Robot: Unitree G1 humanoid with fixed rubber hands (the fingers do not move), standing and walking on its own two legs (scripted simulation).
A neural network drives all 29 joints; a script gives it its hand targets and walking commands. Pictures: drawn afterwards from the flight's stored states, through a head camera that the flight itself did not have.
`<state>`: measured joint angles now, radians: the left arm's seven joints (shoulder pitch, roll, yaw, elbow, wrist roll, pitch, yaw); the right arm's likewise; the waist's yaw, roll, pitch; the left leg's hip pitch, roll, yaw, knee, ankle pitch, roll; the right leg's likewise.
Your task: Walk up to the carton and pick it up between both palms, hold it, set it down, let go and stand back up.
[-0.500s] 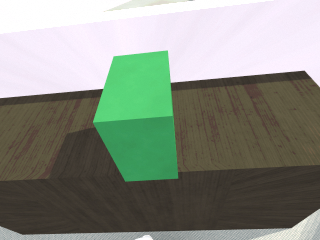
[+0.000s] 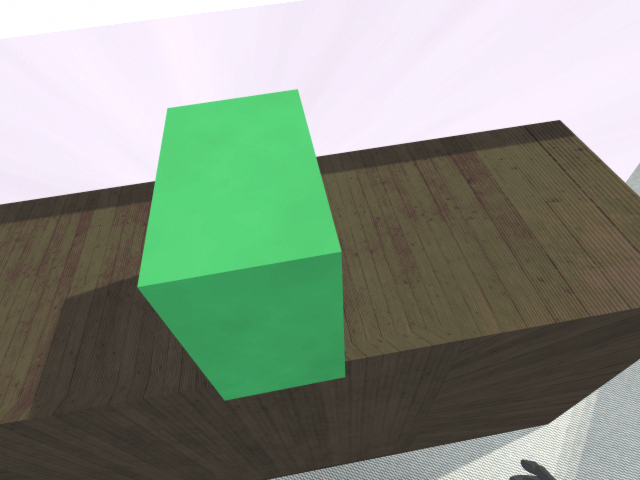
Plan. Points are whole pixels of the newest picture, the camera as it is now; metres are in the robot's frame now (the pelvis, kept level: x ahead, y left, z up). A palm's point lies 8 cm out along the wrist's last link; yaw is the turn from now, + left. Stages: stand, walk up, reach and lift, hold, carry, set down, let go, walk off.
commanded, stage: walk up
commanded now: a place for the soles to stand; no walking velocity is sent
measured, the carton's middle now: (260, 248) +0.39 +0.09 +0.09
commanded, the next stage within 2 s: none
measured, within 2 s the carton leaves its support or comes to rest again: neither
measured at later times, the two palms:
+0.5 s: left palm out of the picture +0.00 +0.36 -0.12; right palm out of the picture +0.02 -0.14 -0.09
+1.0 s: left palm out of the picture -0.01 +0.33 -0.10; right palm out of the picture -0.02 -0.18 -0.11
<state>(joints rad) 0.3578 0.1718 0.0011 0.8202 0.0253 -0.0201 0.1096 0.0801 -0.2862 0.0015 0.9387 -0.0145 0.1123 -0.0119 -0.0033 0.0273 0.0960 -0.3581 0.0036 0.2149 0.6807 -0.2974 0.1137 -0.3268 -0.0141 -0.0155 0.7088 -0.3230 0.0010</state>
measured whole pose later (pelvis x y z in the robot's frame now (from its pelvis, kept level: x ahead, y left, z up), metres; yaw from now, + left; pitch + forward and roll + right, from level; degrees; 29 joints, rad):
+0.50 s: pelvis -0.04 +0.10 +0.02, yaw +3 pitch -2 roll -1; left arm 0.26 0.28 0.02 0.88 0.03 0.04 0.02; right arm 0.29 -0.19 0.03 0.88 -0.01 0.01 -0.02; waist 0.01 -0.06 0.05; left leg -0.20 0.02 0.03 0.54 -0.31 0.01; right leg -0.41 -0.02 0.07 0.83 -0.46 -0.01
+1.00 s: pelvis -0.04 +0.07 +0.02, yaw +2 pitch -2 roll +0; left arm 0.24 0.25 -0.02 1.01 0.02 0.00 0.01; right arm 0.33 -0.25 0.04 0.94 -0.02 -0.02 -0.03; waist -0.01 0.02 0.04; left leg -0.18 0.05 0.03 0.48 -0.27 0.00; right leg -0.17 0.03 -0.04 0.46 -0.26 -0.04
